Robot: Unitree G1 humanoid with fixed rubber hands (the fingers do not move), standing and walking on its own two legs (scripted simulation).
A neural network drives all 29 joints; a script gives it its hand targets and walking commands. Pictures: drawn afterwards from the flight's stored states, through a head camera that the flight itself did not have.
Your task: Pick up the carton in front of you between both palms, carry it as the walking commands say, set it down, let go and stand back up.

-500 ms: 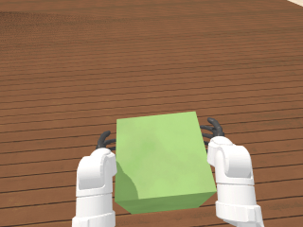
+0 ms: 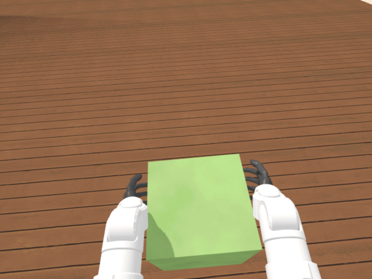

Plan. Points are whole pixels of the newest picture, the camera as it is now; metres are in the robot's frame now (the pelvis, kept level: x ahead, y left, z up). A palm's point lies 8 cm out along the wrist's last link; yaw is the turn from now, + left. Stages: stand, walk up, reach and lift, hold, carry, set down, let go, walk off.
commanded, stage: carry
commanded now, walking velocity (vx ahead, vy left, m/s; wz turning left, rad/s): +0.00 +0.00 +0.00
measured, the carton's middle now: (198, 217) +0.30 +0.00 -0.06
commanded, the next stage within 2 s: hold in 1.24 s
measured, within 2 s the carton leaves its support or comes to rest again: neither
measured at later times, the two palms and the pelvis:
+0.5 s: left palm (124, 221) +0.25 +0.15 +0.04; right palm (271, 209) +0.25 -0.15 +0.05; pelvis -0.04 +0.00 +0.00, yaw +0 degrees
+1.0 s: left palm (117, 229) +0.23 +0.16 +0.04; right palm (266, 216) +0.24 -0.13 +0.05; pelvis -0.06 +0.02 +0.00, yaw +0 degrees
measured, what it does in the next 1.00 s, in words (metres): shifts its weight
